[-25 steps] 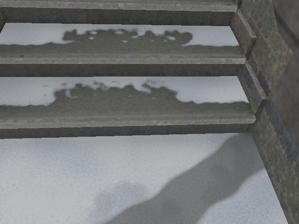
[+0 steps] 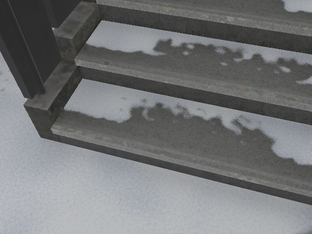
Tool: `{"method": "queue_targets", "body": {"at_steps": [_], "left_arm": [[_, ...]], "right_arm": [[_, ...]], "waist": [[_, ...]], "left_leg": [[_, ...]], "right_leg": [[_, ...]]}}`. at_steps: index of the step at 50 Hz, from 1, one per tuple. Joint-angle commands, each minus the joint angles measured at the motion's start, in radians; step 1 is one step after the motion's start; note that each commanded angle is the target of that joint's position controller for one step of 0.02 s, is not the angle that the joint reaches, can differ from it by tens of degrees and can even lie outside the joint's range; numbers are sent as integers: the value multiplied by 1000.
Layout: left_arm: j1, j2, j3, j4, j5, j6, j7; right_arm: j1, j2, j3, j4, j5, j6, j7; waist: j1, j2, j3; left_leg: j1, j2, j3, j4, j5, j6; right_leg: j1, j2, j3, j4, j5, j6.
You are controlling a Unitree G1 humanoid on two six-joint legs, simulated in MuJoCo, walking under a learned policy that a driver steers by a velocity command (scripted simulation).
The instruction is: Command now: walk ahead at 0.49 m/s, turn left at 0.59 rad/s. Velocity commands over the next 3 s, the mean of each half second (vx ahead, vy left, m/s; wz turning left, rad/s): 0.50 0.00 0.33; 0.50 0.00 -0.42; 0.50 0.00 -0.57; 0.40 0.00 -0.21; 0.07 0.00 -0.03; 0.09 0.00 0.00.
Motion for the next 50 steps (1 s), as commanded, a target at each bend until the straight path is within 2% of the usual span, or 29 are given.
{"method": "queue_targets", "body": {"at_steps": [1, 5, 8, 12, 14, 15, 16, 17, 18, 19, 20, 21, 23, 24, 27, 30, 34, 35, 36, 37, 40, 42, 43, 44, 45, 46, 47, 48, 50], "left_arm": [[-16, 111, 28, -32, -7, -23, -2], [-1, 149, 37, -20, -4, -14, 1], [31, 169, 38, -14, -9, -2, 8], [110, 195, 40, 25, -31, 19, 5], [111, 218, 44, 35, -37, 33, 6], [95, 231, 45, 35, -36, 40, 8], [95, 214, 37, 36, -32, 46, 12], [108, 168, 14, 16, -10, 40, 19], [279, -3, -29, -9, 20, 44, -12], [199, 89, -2, 8, 19, 49, -4], [79, 101, 3, -29, -4, 49, -5], [36, 82, -10, -30, 3, 44, -9], [98, 87, -7, 9, 26, 69, -15], [119, 87, -5, 30, 30, 83, -19], [79, 58, -5, 31, 27, 100, -30], [-19, 44, -5, 11, 29, 96, -38], [-120, 21, -17, -26, 23, 94, -50], [-142, 18, -20, -40, 31, 94, -53], [-114, -1, -25, -35, 31, 100, -47], [-138, 15, -23, -47, 35, 103, -47], [-151, 37, -8, -73, 43, 93, -44], [15, 35, 5, -29, 49, 79, -31], [158, 82, 28, 10, 52, 67, -18], [212, 213, 58, 13, 56, 63, -2], [240, 296, 79, 0, 27, 67, 0], [206, 245, 71, -8, 14, 76, 5], [148, 168, 53, -9, 7, 78, 9], [119, 130, 41, -12, 8, 82, 9], [80, 106, 30, -24, -3, 77, 16]], "right_arm": [[25, -6, 1, -85, -5, 7, 4], [-65, -20, 4, -135, -6, -1, 20], [-184, -10, 12, -178, -8, -11, 44], [-275, -8, 18, -233, -6, -13, 63], [-255, -38, 6, -244, -13, -16, 67], [-181, -65, -9, -229, -19, -18, 65], [-17, -113, -39, -181, -20, -18, 58], [159, -195, -69, -136, -26, -14, 42], [243, -223, -47, -85, -154, -21, 38], [283, -213, -57, -101, -124, -22, 28], [194, -188, -47, -83, -108, -28, 21], [116, -125, -28, -83, -97, -33, 26], [39, -71, -5, -77, -63, -38, 27], [36, -53, 2, -70, -60, -46, 28], [49, -63, 0, -28, -54, -75, 26], [80, -49, 4, 9, -61, -75, 17], [100, -62, 2, 48, -54, -73, 10], [111, -40, 9, 60, -50, -75, 8], [127, -64, 0, 69, -59, -76, 6], [141, -66, -1, 77, -60, -75, 5], [114, -116, -17, 69, -74, -55, 4], [92, -135, -22, 58, -62, -29, 2], [87, -134, -18, 49, -60, -24, 2], [112, -15, 12, 15, -72, -27, 3], [93, 9, 24, -31, -59, -31, 4], [-4, -31, 22, -27, -81, -37, 12], [-31, -33, 21, -25, -76, -43, 18], [-42, -29, 22, -28, -78, -46, 21], [-14, 0, 29, -36, -97, -16, 28]], "waist": [[-24, -96, -13], [-5, -86, -3], [41, -82, 15], [62, -89, 50], [25, -115, 29], [-31, -130, -22], [-116, -118, -111], [-186, -18, -226], [-93, 234, -410], [-155, 83, -443], [-125, 33, -277], [-84, -17, -168], [-19, 59, -105], [-10, 59, -103], [6, 47, -50], [-14, 40, -8], [-31, 48, 28], [-36, 53, 30], [-31, 97, 2], [-41, 75, 17], [-31, 39, 19], [31, 19, -78], [93, -23, -160], [63, -232, -199], [66, -331, -278], [82, -161, -174], [49, -108, -63], [21, -57, -34], [-35, -59, -48]], "left_leg": [[-147, 89, -45, -33, 65, -5], [-195, 86, -28, -220, 249, -15], [-158, 65, 40, -396, 362, -9], [-125, 30, 80, -538, 268, 24], [-53, -15, 116, -582, 159, 60], [70, -56, 146, -617, 149, 82], [303, -108, 167, -667, 205, 113], [633, 13, -9, -630, 292, 161], [940, 352, -474, -702, 356, 282], [893, 354, -596, -801, 413, 260], [764, 311, -394, -814, 441, 218], [616, 280, -298, -855, 433, 188], [452, 227, -162, -940, 433, 136], [411, 218, -119, -971, 456, 135], [407, 205, -16, -1047, 459, 140], [458, 189, 76, -1076, 423, 126], [466, 171, 184, -1071, 434, 113], [476, 178, 202, -1062, 436, 109], [483, 187, 224, -1017, 431, 110], [478, 199, 226, -998, 442, 111], [506, 203, 269, -847, 790, 83], [529, 176, 303, -534, 983, 65], [400, 145, 306, -285, 817, 31], [117, 57, 294, 36, 66, -17], [-177, -108, 129, 256, -226, -40], [-269, -22, 48, 305, -119, -41], [-277, 9, 59, 283, -33, -41], [-263, 21, 71, 285, 4, -46], [-213, 26, 76, 348, 35, -65]], "right_leg": [[83, -305, 215, -216, 136, -183], [128, -292, 81, -220, 230, -170], [155, -277, -4, -201, 226, -139], [246, -318, -13, -176, 215, -122], [293, -336, -29, -87, 423, -108], [291, -323, -57, 32, 599, -92], [228, -286, -91, 230, 705, -68], [-15, -243, -97, 521, 456, -30], [-341, -56, -83, 920, -479, 12], [-394, -34, 112, 1015, -452, -13], [-445, -77, 143, 1006, -314, -31], [-431, -111, 128, 925, -231, -34], [-306, -134, 136, 823, -176, -28], [-259, -126, 130, 817, -165, -26], [-302, -117, 129, 766, -81, -25], [-398, -124, 127, 675, 32, -17], [-363, -124, 75, 458, 134, -5], [-341, -120, 64, 405, 132, -14], [-287, -105, 10, 431, 86, -25], [-281, -107, 3, 421, 54, -40], [-225, -43, -47, 370, -78, -84], [-76, 57, -103, 257, -124, -114], [134, 50, -39, 186, -57, -147], [325, -238, 336, 143, 123, -208], [466, -396, 804, -32, 156, -379], [395, -375, 700, -61, -5, -363], [259, -341, 610, -59, -44, -330], [194, -291, 535, -60, 61, -293], [86, -218, 405, -38, 332, -262]]}}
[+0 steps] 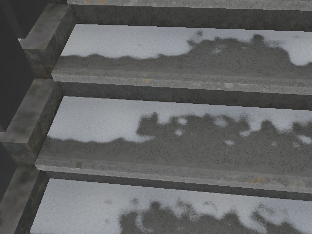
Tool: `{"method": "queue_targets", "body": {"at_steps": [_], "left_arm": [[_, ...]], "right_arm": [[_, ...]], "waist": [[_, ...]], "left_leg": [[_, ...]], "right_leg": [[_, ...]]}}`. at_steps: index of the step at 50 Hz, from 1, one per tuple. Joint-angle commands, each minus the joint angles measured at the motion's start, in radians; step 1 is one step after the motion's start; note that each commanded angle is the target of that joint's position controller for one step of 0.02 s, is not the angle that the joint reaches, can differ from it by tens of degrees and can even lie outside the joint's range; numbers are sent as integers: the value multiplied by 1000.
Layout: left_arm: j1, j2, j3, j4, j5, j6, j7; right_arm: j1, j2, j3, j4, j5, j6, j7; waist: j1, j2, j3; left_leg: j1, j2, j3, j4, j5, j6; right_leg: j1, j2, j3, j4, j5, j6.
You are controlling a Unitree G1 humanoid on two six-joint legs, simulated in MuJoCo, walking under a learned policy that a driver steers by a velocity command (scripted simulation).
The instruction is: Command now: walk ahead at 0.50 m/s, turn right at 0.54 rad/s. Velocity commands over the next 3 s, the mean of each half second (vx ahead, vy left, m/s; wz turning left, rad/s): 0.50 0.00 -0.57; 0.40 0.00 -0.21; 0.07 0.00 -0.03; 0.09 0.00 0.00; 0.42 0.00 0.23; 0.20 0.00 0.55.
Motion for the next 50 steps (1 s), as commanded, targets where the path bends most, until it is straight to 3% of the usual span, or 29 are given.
{"method": "queue_targets", "body": {"at_steps": [1, 4, 5, 9, 13, 15, 16, 17, 19, 20, 21, 22, 23, 24, 26, 28, 29, 31, 33, 35, 39, 42, 43, 44, 45, 46, 48, 49, 50], "left_arm": [[72, 108, 19, -34, -16, -21, 11], [134, 128, 21, -23, -12, -37, 18], [191, 125, 21, -8, -4, -37, 24], [345, 111, 4, 35, 4, -58, 20], [325, 105, -14, 76, -6, -50, 38], [285, 136, -1, 62, -17, -33, 63], [202, 107, -8, 23, -32, -25, 60], [145, 137, 7, -9, -33, -31, 51], [111, 246, 55, -10, -54, -65, 30], [81, 210, 60, -20, -42, -88, 15], [86, 9, 30, -108, -52, -95, -20], [157, 1, 21, -132, 18, -87, -36], [132, -6, 25, -139, 40, -67, -43], [87, 32, 15, -65, -17, -44, -85], [108, -41, -26, -109, 15, -32, -86], [104, -58, -46, -98, 12, -22, -86], [82, -33, -52, -118, 3, -10, -76], [4, -25, -60, -142, -15, 1, -77], [-80, -24, -65, -150, -3, 6, -87], [-178, -59, -83, -165, 19, 11, -77], [-312, -78, -113, -196, -2, 4, -32], [-484, -65, -118, -283, -7, 44, -33], [-554, -105, -138, -292, 8, 76, -53], [-562, -120, -141, -289, 27, 92, -77], [-531, -114, -132, -273, 18, 88, -91], [-466, -77, -119, -257, 7, 74, -94], [-301, -8, -88, -184, 10, 51, -84], [-120, 35, -66, -122, 14, 42, -56], [50, 86, -64, -61, -34, 40, -51]], "right_arm": [[20, -53, -8, -88, -11, 21, 5], [-51, -29, 2, -143, -20, 54, -1], [-70, 12, 11, -153, -11, 60, -10], [-368, 53, 46, -333, -18, 63, -42], [-502, 76, 89, -459, -23, 53, -29], [-468, 59, 93, -495, -13, 69, -18], [-404, 71, 94, -451, -5, 71, -15], [-217, 66, 81, -405, 14, 66, -27], [118, -73, 5, -311, 34, 62, -48], [209, -137, -24, -271, 5, 45, -43], [248, -284, -59, -204, -12, 30, -47], [100, -223, -62, -244, 15, 46, -47], [-33, -120, -39, -236, 27, 52, -41], [58, 39, 40, -174, 19, 15, 36], [42, 109, 46, -3, 5, -4, 59], [-11, 133, 49, 58, 1, -17, 42], [10, 123, 54, 102, -29, -17, 51], [6, 89, 44, 129, -44, -28, 58], [15, 78, 56, 134, -58, -47, 48], [225, 78, 67, 216, -77, -44, 44], [401, 107, 90, 320, -116, -30, 65], [433, 70, 91, 330, -90, -31, 78], [342, 61, 88, 306, -70, -27, 103], [274, 36, 83, 264, -26, -37, 106], [299, -26, 73, 251, 7, -63, 94], [336, -122, 52, 251, 19, -85, 87], [283, -208, 16, 236, 49, -89, 88], [230, -221, -4, 217, 34, -87, 95], [474, -44, 35, 242, -55, -83, 120]], "waist": [[-25, -45, -46], [-16, -60, -42], [15, -123, -61], [83, -123, 51], [65, -71, 86], [41, -71, 11], [15, -47, -46], [-73, -148, -150], [-224, -234, -360], [-258, -97, -413], [-163, 432, -423], [-67, 314, -491], [-8, 192, -323], [-134, 186, 51], [15, -70, -89], [41, -20, -88], [70, -41, -104], [71, -58, -97], [59, 11, -109], [-14, 61, -74], [-56, 1, -8], [-57, 27, -73], [-35, 8, -71], [-8, 38, -93], [13, 89, -126], [43, 117, -134], [109, 161, -116], [149, 152, -197], [76, -81, -593]], "left_leg": [[-252, 9, -4, 178, 54, -23], [-381, 24, 10, 175, 83, -30], [-478, -6, 48, 376, 7, -32], [-1045, 2, -14, 802, -203, 20], [-916, 2, 40, 472, -233, 37], [-594, 4, 78, 189, -172, 46], [-305, -33, 128, 12, -121, 63], [30, -94, 131, -91, -53, 79], [286, -118, 9, -313, -52, 94], [405, -55, -122, -498, -113, 117], [522, 291, -714, -901, 122, 197], [476, 328, -1017, -1049, -51, 207], [334, 293, -892, -1013, -351, 239], [120, 198, -706, -996, -361, 322], [184, 192, -485, -953, -102, 277], [153, 157, -391, -1016, -73, 266], [149, 156, -335, -1033, -26, 242], [99, 112, -138, -1082, -22, 192], [38, 57, -22, -1129, 67, 185], [224, 91, -72, -1138, 154, 229], [604, 178, -142, -1144, 208, 243], [541, 183, -75, -1227, 437, 235], [368, 193, 8, -1309, 516, 208], [165, 156, 79, -1346, 696, 210], [166, 145, 103, -1286, 1095, 207], [271, 162, 110, -1224, 1439, 189], [497, 183, 91, -1065, 1658, 136], [412, 174, 75, -910, 1677, 93], [92, 90, -39, -606, 1228, 29]], "right_leg": [[144, -255, 320, -227, 535, -164], [155, -221, 313, -230, 515, -148], [200, -235, 363, -216, 450, -184], [387, -347, 564, -244, 126, -209], [215, -237, 462, -384, 86, -124], [165, -262, 395, -536, 408, -133], [74, -202, 277, -517, 719, -108], [12, -194, 226, -384, 1277, -89], [223, -248, 286, 32, 1663, -29], [179, -186, 277, 328, 1388, -8], [-170, 98, 241, 811, 58, 62], [-276, 64, 338, 1092, 35, 44], [-361, 4, 251, 1185, 92, 38], [-652, 39, 417, 1417, 262, -33], [-738, -18, 362, 1381, 332, -118], [-827, -30, 375, 1415, 315, -156], [-892, -50, 351, 1450, 360, -151], [-901, -71, 270, 1369, 328, -143], [-845, -88, 149, 1361, 343, -120], [-1064, -77, 126, 1576, 214, -122], [-1444, -112, 185, 1488, 96, -152], [-1278, -180, 5, 1193, 219, -89], [-1026, -221, -30, 1040, 144, -93], [-704, -183, -121, 965, 92, -75], [-522, -120, -136, 919, 74, -26], [-440, -75, -159, 813, 88, -5], [-362, 7, -178, 479, 29, -11], [-103, -10, -86, 370, 206, -45], [467, -232, 383, 336, 604, -298]]}}
Over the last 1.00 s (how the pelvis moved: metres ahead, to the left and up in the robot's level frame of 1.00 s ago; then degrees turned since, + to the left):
0.51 0.06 -0.01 -9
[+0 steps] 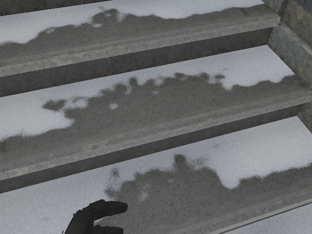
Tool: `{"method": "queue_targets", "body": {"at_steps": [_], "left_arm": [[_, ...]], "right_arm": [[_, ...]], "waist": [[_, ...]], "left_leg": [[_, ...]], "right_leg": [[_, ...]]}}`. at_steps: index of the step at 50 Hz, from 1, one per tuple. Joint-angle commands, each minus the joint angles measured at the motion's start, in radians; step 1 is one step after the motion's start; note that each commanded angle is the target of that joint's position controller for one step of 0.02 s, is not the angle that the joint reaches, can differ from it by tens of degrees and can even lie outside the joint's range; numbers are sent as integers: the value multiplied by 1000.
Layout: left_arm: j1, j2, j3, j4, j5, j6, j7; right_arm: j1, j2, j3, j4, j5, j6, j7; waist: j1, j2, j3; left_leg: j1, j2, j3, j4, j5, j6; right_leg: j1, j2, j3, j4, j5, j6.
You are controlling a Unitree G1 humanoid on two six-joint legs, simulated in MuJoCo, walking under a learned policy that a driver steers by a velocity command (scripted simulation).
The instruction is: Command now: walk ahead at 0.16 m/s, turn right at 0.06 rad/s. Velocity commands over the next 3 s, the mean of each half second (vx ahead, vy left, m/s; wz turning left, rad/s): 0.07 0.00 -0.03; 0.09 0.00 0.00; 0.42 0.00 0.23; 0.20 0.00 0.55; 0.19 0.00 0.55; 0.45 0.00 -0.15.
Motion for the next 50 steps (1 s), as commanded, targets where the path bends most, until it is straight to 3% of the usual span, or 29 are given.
{"method": "queue_targets", "body": {"at_steps": [1, 2, 3, 4, 6, 7, 9, 10, 13, 14, 15, 16, 17, 19, 20, 21, 22, 23, 26, 32, 33, 34, 36, 37, 39, 42, 45, 47, 50], "left_arm": [[675, 254, 97, 125, 67, 11, 22], [681, 315, 138, 171, 83, -21, 24], [515, 321, 138, 181, 49, -63, 34], [279, 163, 125, 185, -51, -73, 85], [266, 13, 86, 224, -19, -109, 102], [285, -4, 81, 238, -5, -118, 99], [321, 46, 95, 260, -6, -135, 102], [305, 109, 106, 237, -3, -133, 107], [346, 110, 88, 209, 20, -152, 110], [-12, 142, 74, 51, 40, -155, 47], [-92, 206, 97, 1, 0, -157, 30], [311, 190, 119, 170, 1, -147, 79], [438, 166, 117, 205, -2, -140, 92], [450, 123, 111, 201, -6, -118, 98], [481, 104, 113, 204, -14, -109, 96], [357, 73, 90, 161, -36, -99, 22], [538, 65, 97, 171, -27, -104, -8], [579, 38, 95, 221, -16, -70, 64], [498, 52, 97, 222, -4, -48, 102], [471, 60, 100, 242, -8, -56, 110], [307, 75, 105, 187, -19, -65, 37], [333, 83, 109, 194, -11, -66, -1], [397, 84, 118, 224, 2, -67, -22], [502, 30, 98, 251, -3, -62, 64], [501, 61, 97, 270, -8, -59, 118], [502, 82, 99, 263, -6, -52, 122], [464, 73, 95, 229, 14, -46, 111], [423, 48, 86, 183, 17, -59, 98], [483, 45, 85, 169, 13, -86, 75]], "right_arm": [[100, -179, -71, -50, 12, 24, 30], [-3, -182, -110, -58, 52, 47, 31], [-54, -169, -123, -79, 57, 44, 12], [-139, -48, -90, -208, 34, 42, -78], [-126, -54, -87, -236, 29, 69, -136], [-140, -39, -77, -260, 21, 79, -139], [-171, -17, -62, -308, 22, 84, -143], [-138, -54, -66, -307, 23, 86, -144], [-70, -86, -73, -243, 55, 84, -153], [-163, -144, -78, -267, 32, 89, -59], [-178, -182, -97, -274, 30, 88, -23], [-101, -87, -73, -252, 67, 100, -114], [-122, -71, -57, -222, 68, 100, -150], [-53, -47, -50, -174, 51, 87, -177], [-75, -73, -53, -174, 29, 80, -180], [-321, -234, -96, -270, 24, 87, -108], [-497, -210, -77, -347, 68, 79, -62], [-171, -39, -57, -241, 36, 76, -117], [-188, -87, -67, -201, 42, 87, -167], [-99, -79, -77, -159, 38, 92, -166], [-242, -63, -73, -207, 56, 98, -72], [-246, -67, -72, -210, 52, 99, -24], [-178, -52, -77, -181, 47, 100, 9], [-110, -64, -79, -154, 25, 96, -106], [-89, -81, -76, -128, 29, 91, -166], [-89, -137, -94, -121, 43, 101, -168], [-67, -181, -114, -128, 40, 120, -166], [-13, -165, -113, -112, 47, 119, -163], [-90, -169, -119, -125, 47, 103, -152]], "waist": [[275, -240, -507], [271, -180, -308], [174, -136, -147], [29, -36, -55], [-30, -25, 69], [-34, -36, 66], [-49, -50, 70], [-59, -54, 54], [-47, -85, -39], [-118, -168, -102], [-119, -142, -76], [-40, -177, -47], [30, -193, -14], [30, -186, -13], [61, -143, 23], [82, 129, 67], [211, 132, -43], [115, -23, -23], [110, 42, 175], [69, -49, 132], [43, -15, 128], [54, -18, 110], [46, -36, 132], [74, -63, 105], [64, -88, 131], [51, -5, 93], [10, 53, 236], [-10, 79, 275], [46, 41, 265]], "left_leg": [[-570, -160, -208, 899, -27, -7], [-725, -190, -419, 1336, 58, 29], [-803, -153, -416, 1467, 89, 29], [-664, -86, -270, 1397, -22, 38], [-711, -88, -251, 1365, -113, 51], [-734, -84, -252, 1382, -75, 65], [-757, -68, -257, 1249, -43, 62], [-715, -72, -197, 1147, -35, 43], [-538, -53, -105, 974, -5, -1], [-313, -25, -111, 977, 16, -72], [-244, -20, -150, 832, 41, -111], [-356, -53, -43, 590, -61, -35], [-348, -57, -42, 499, -56, -23], [-261, -75, -28, 179, 31, -13], [-255, -54, -82, 60, 83, -11], [-210, 6, -174, 102, 353, 51], [-212, 112, -333, 69, 320, 182], [-272, 199, -401, -42, 127, 141], [-414, 63, -277, -74, -139, 42], [-207, 15, -194, -10, 87, 43], [-220, -42, -178, 6, -75, 53], [-232, -37, -191, -8, -146, 60], [-249, -32, -195, -2, -157, 74], [-226, 34, -207, -26, 20, 62], [-185, 19, -185, 15, 218, 50], [-142, -2, -202, -10, -112, 86], [-188, 93, -360, -129, -553, 174], [-217, 179, -462, -185, -620, 228], [-306, 165, -399, -169, -501, 235]], "right_leg": [[1179, -351, 938, -691, 649, -419], [953, -352, 993, -783, 446, -333], [754, -310, 854, -785, 287, -255], [598, -302, 610, -728, 352, -214], [447, -198, 422, -747, 211, -131], [454, -194, 388, -771, 232, -115], [475, -174, 295, -795, 330, -103], [482, -176, 253, -815, 456, -126], [501, -213, 194, -838, 802, -154], [291, -109, 118, -905, 630, -76], [280, -102, 117, -899, 485, -43], [491, -177, 122, -884, 484, -119], [585, -195, 183, -859, 575, -130], [701, -203, 208, -770, 546, -88], [717, -173, 203, -707, 451, -39], [583, -174, 259, -604, 209, -26], [573, -47, 117, -646, 45, 50], [691, -72, 130, -658, 64, 73], [751, -90, 150, -752, 179, 85], [735, -118, 168, -842, 237, 81], [654, -70, 117, -777, 150, 70], [649, -71, 123, -784, 115, 73], [629, -73, 119, -772, 100, 66], [738, -124, 154, -833, 219, 78], [750, -125, 166, -840, 287, 86], [737, -68, 112, -766, 85, 54], [548, -26, 50, -612, -69, 33], [491, -49, 40, -515, -40, 27], [613, -61, 41, -567, -21, 6]]}}
Over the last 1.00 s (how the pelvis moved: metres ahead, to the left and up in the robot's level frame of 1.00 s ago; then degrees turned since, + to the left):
0.54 -0.05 0.19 -22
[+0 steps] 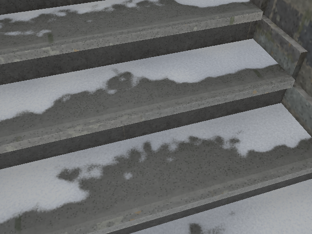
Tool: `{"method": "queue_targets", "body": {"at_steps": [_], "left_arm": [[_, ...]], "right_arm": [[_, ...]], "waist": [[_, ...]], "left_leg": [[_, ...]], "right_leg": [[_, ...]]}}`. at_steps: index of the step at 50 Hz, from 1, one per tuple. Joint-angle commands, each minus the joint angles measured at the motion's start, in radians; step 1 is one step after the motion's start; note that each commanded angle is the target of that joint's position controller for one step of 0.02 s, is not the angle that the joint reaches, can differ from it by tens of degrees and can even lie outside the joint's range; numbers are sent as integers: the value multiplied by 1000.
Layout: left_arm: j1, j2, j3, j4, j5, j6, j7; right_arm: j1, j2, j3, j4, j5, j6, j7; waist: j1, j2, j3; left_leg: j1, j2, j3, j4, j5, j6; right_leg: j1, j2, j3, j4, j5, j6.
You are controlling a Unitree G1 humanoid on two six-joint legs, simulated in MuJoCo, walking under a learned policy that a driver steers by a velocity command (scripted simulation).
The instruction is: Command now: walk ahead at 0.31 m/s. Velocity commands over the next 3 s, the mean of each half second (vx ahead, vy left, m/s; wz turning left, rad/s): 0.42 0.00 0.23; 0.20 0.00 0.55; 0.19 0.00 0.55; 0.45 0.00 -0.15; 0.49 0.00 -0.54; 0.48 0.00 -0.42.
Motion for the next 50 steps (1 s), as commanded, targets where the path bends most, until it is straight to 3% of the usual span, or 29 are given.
{"method": "queue_targets", "body": {"at_steps": [1, 3, 4, 5, 7, 8, 9, 11, 13, 16, 19, 20, 21, 22, 23, 24, 25, 26, 27, 30, 31, 35, 39, 43, 46, 47, 48, 49, 50], "left_arm": [[54, 21, 0, -67, -4, -40, -14], [272, 60, 19, 2, -5, -47, 7], [363, 174, 56, 20, -3, -41, 19], [386, 188, 61, 24, -9, -28, 30], [278, 164, 55, 32, 10, -25, 25], [428, 15, -9, 139, 123, -12, -43], [424, -33, -42, 191, 145, -12, -83], [251, -58, -74, 182, 122, -22, -106], [39, -16, -78, 108, 142, -51, -72], [22, 47, -78, 54, 108, -59, -61], [205, 287, -33, 88, 38, -78, -83], [197, 298, -22, 92, 19, -87, -89], [202, 314, -11, 101, 15, -80, -102], [210, 319, -2, 112, 60, -72, -118], [208, 284, 2, 91, 113, -67, -126], [131, 258, -5, 47, 117, -60, -146], [-30, 174, 2, 26, 71, -31, -168], [-3, 83, -22, 2, 30, -30, -169], [-85, 84, -21, -53, 18, -31, -139], [-218, 72, -38, -164, 44, -20, -75], [-210, 99, -36, -178, 37, -11, -56], [-286, 126, -27, -236, -34, -35, -7], [-639, 78, -69, -384, 10, -5, 19], [-736, 10, -86, -446, 28, 20, -13], [-513, 151, -20, -365, -3, -3, -25], [-365, 228, 13, -319, -9, -15, -2], [-191, 265, 19, -292, 8, -38, 21], [15, 332, 28, -290, 48, -31, 6], [40, 350, 34, -232, 44, -68, 7]], "right_arm": [[-34, -113, -24, -37, 6, -17, 9], [-142, -97, -22, -73, 6, -28, 23], [-178, -52, -6, -117, 28, -44, 39], [-135, -82, -20, -99, 11, -55, 49], [-249, -21, -10, -136, -9, -67, 46], [-210, -10, 3, -115, -17, -68, 104], [-224, 9, 19, -157, -27, -66, 126], [-262, 52, 51, -245, -49, -47, 167], [-297, 49, 73, -289, -10, -26, 164], [-541, -32, 78, -365, 20, 4, 143], [-461, -22, 79, -338, 1, 40, 151], [-421, -24, 77, -332, -18, 49, 154], [-399, -44, 69, -339, -18, 48, 144], [-301, -78, 52, -309, -4, 43, 125], [-78, -124, 35, -222, 18, 33, 101], [148, -175, 10, -119, 19, 32, 80], [330, -181, 6, -42, -61, 32, 87], [268, -209, -12, -45, -83, 1, 70], [136, -149, -4, -23, -77, -20, 78], [-151, 74, 79, 12, -32, -57, 107], [-166, 77, 88, 23, -38, -72, 113], [-115, -79, 63, -16, -84, -139, 78], [285, -52, 63, 138, -112, -119, 69], [0, -124, 41, -61, -27, -95, 117], [-137, -247, -1, -194, 31, -133, 92], [-124, -239, -16, -203, 22, -143, 100], [-1, -58, 13, -241, 2, -147, 100], [52, -58, -3, -208, 13, -114, 114], [-27, -68, -30, -209, 3, -85, 117]], "waist": [[59, 77, 191], [158, -66, 141], [187, -314, 73], [187, -328, 47], [125, -67, 117], [185, -127, 221], [117, -52, 195], [6, 50, 65], [-84, 5, 23], [-30, -56, 9], [-42, -159, -42], [-47, -179, -40], [-40, -222, -75], [-55, -232, -144], [-90, -127, -250], [-177, -3, -294], [-246, 257, -191], [-176, 108, -166], [-106, 91, -39], [81, -34, -89], [112, -33, -78], [85, 90, -119], [-86, 16, -31], [25, 97, 8], [137, 114, -106], [152, 101, -240], [129, -210, -550], [195, -412, -608], [164, -313, -307]], "left_leg": [[-214, 239, -285, -250, -320, 163], [-403, 143, -151, 78, -116, 118], [-583, 8, 16, 438, -68, 63], [-700, -12, 34, 823, -141, 35], [-939, 20, -60, 1487, -71, 50], [-1287, -87, -294, 1875, -10, 206], [-1444, -65, -352, 1990, 66, 304], [-1413, -30, -258, 1975, 85, 365], [-1202, 43, -98, 1745, 185, 309], [-703, 108, 69, 1194, 189, 180], [-671, -18, 193, 916, -12, 81], [-723, -32, 167, 739, -79, 73], [-692, -90, 174, 633, -115, 76], [-533, -99, 98, 637, -25, 119], [-170, -78, -115, 630, 116, 192], [74, -44, -351, 440, -18, 235], [55, 108, -774, 77, -102, 365], [32, 168, -883, 3, -213, 311], [-54, 158, -800, 17, -132, 292], [-176, 95, -464, 7, 265, 219], [-218, 82, -371, 1, 403, 199], [-450, 31, -271, -67, 601, 130], [198, 238, -547, 13, 438, 128], [-572, 172, -498, -325, 155, 149], [-275, 181, -410, -160, 916, 92], [-179, 101, -373, 16, 1052, 29], [-458, -63, -336, 389, 506, -43], [-636, -181, -451, 883, -118, -88], [-754, -136, -495, 1160, 44, -78]], "right_leg": [[38, 22, -20, -99, 0, -34], [338, -33, 103, -257, 72, -68], [447, -251, 510, -454, -137, -137], [463, -377, 736, -555, -184, -238], [397, -350, 571, -523, -163, -266], [406, -345, 605, -402, -52, -288], [417, -350, 483, -345, 106, -245], [238, -267, 236, -340, 141, -181], [-48, -140, 13, -456, 109, -126], [-391, -114, -53, -706, 342, -130], [78, -243, -50, -441, 1791, -142], [282, -296, -33, -371, 1847, -130], [396, -323, -38, -299, 1962, -153], [363, -304, -63, -179, 2079, -141], [65, -290, -4, 27, 2019, -95], [-215, -202, 40, 245, 1620, -71], [-538, 71, 95, 951, 409, -29], [-708, 69, 331, 1205, 415, -91], [-841, 81, 340, 1354, 409, -109], [-934, 53, 296, 1419, 241, -136], [-928, 28, 240, 1352, 217, -122], [-653, 11, 71, 1262, 12, -3], [-1352, -36, 212, 1272, -207, -18], [-519, -45, -11, 792, -173, 9], [-300, 67, -35, 522, 42, 40], [-111, 79, 83, 350, 172, -1], [361, -193, 577, 192, 580, -257], [385, -459, 1202, -146, 481, -399], [123, -423, 1177, -254, 147, -346]]}}
Over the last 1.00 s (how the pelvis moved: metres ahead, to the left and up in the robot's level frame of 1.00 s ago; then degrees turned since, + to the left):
0.18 0.03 0.13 -1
